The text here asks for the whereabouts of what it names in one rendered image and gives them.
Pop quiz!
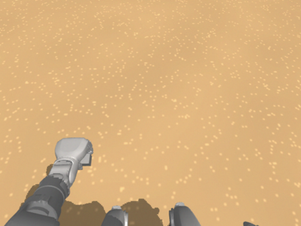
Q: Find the left robot hand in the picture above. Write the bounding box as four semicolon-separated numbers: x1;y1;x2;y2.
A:
55;137;93;170

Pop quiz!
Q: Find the small box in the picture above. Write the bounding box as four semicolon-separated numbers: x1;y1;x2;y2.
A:
80;153;92;166

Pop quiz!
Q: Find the left robot arm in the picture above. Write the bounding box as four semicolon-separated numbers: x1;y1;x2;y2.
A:
4;157;79;226

